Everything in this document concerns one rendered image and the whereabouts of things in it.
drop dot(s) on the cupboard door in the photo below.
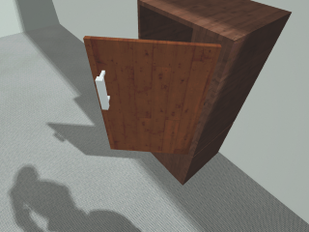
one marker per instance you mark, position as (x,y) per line
(157,90)

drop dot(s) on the handle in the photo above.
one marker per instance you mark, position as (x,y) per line
(102,93)

